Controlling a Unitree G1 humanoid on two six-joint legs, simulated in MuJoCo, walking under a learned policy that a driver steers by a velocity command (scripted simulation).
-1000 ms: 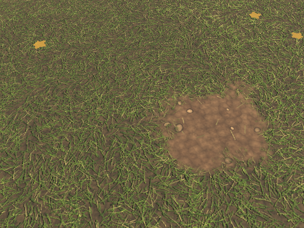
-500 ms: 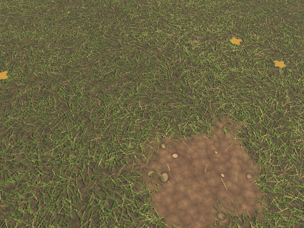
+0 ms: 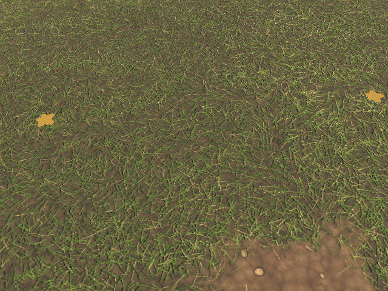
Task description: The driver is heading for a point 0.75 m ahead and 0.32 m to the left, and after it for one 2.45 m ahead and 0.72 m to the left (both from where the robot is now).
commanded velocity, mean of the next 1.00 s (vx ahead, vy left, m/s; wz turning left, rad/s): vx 0.50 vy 0.00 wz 0.57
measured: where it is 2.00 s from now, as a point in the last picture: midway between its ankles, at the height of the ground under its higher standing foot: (136, 240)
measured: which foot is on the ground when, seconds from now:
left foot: up 0.00-0.22, down 0.24-0.78, up 0.80-1.00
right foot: down 0.00-0.26, up 0.28-0.76, down 0.78-1.00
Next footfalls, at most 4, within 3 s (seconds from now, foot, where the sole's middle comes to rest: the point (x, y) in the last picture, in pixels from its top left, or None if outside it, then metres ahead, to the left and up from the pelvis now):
0.24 left None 0.27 0.11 -0.78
0.78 right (196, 253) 0.64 0.05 -0.78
1.30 left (106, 238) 0.69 0.39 -0.78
1.80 right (159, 219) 0.77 0.20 -0.78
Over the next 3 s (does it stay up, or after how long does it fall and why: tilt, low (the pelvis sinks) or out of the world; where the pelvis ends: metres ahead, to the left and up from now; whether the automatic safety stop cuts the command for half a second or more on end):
stays up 0.67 0.26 0.00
